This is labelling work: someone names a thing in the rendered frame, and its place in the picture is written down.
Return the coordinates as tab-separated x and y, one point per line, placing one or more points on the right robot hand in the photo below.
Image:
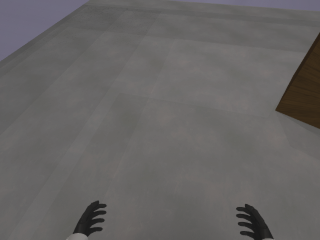
258	226

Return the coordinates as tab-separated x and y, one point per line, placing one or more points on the pedestal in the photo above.
301	99

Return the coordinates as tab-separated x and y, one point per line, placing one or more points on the left robot hand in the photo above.
86	220

